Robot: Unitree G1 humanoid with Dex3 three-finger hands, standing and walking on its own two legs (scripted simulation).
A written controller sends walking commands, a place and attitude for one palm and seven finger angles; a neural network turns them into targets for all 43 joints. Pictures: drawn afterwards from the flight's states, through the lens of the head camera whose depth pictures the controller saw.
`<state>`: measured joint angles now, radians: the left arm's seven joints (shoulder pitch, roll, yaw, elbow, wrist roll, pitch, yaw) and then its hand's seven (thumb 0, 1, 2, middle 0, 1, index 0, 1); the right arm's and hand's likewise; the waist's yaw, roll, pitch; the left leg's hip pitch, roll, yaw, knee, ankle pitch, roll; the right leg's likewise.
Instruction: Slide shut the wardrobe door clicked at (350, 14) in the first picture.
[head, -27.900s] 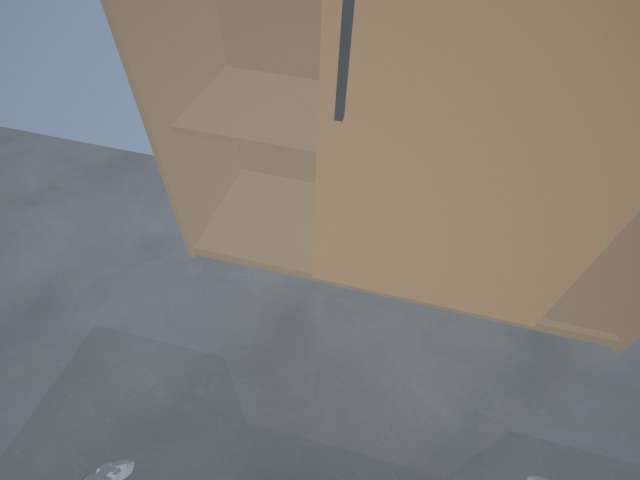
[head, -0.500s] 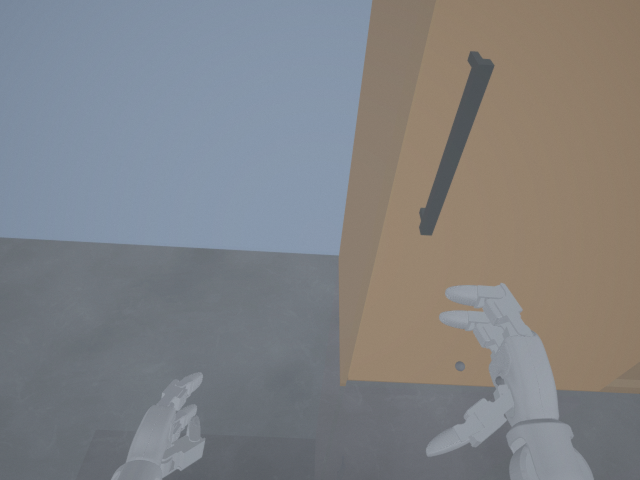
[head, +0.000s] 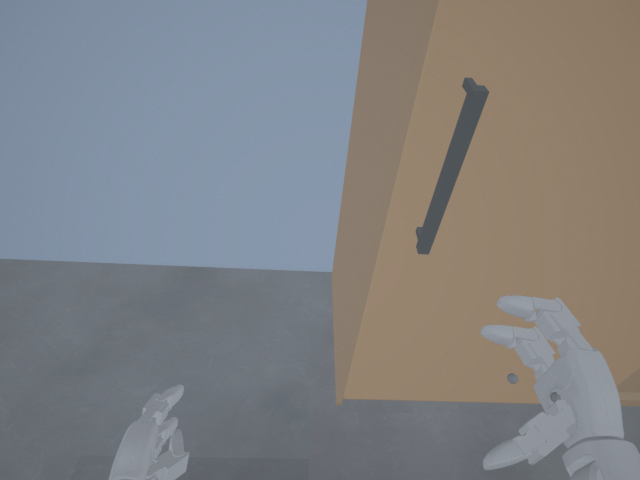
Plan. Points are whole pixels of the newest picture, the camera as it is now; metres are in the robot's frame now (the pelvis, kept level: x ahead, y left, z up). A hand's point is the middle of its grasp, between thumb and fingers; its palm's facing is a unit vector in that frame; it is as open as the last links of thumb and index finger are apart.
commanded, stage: draw the hand back to the body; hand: right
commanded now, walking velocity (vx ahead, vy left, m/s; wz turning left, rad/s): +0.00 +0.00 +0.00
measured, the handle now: (443, 176) +0.52 -0.17 +0.15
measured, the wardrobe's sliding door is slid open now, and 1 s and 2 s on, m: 0.00 0.00 0.00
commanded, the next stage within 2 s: step back with the hand held close in 1.20 s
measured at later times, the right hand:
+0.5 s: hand (585, 366) +0.21 -0.24 +0.15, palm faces +0.32 +0.89 -0.31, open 12.0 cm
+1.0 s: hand (639, 357) +0.21 -0.28 +0.17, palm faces +0.44 +0.84 -0.33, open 7.7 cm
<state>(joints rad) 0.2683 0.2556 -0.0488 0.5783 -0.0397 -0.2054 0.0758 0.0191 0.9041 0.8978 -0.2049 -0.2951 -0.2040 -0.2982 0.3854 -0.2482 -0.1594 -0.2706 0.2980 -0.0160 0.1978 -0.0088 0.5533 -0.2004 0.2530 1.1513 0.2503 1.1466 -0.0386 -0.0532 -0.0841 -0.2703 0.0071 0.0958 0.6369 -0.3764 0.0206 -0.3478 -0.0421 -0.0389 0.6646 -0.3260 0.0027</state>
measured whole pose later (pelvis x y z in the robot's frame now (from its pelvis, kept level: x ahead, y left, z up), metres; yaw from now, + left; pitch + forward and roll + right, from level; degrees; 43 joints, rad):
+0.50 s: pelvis +0.00 -0.02 +0.01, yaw +1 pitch -4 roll +1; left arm 0.21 0.21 -0.06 0.63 0.01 -0.14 0.08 0.02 0.90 0.90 -0.21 -0.30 -0.21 -0.30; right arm 0.42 -0.31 -0.19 -0.37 0.07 -0.05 -0.09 0.00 -0.01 -0.47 0.24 0.82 0.24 0.82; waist -0.07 -0.05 0.00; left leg -0.10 0.02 0.07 0.46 -0.30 0.00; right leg -0.17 -0.02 -0.07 0.50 -0.26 -0.02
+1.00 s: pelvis +0.01 -0.02 +0.02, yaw +1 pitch -5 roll +1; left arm 0.20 0.23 -0.03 0.64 0.01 -0.10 0.07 0.02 0.90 0.90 -0.21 -0.30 -0.20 -0.30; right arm 0.41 -0.33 -0.31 -0.36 0.08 -0.06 -0.10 0.01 -0.82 -0.86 0.21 0.34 0.21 0.34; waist -0.08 -0.05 0.02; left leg -0.04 0.02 0.06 0.39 -0.26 -0.01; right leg -0.12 -0.01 -0.08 0.44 -0.24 -0.02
